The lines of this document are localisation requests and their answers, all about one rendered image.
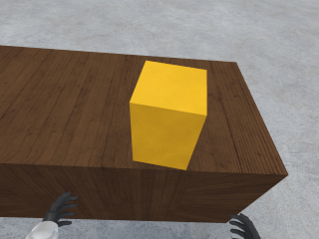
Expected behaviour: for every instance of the pedestal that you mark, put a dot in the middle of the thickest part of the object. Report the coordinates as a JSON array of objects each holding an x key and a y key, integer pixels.
[{"x": 65, "y": 125}]

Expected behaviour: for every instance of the carton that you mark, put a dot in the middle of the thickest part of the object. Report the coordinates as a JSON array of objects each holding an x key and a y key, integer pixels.
[{"x": 167, "y": 109}]

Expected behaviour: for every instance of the robot left hand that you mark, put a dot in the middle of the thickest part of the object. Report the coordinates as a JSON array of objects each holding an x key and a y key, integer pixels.
[{"x": 55, "y": 213}]

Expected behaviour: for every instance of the robot right hand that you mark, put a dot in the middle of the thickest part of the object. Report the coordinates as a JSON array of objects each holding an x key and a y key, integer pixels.
[{"x": 246, "y": 225}]

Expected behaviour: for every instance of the left robot forearm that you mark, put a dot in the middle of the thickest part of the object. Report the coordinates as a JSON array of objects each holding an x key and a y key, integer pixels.
[{"x": 44, "y": 230}]

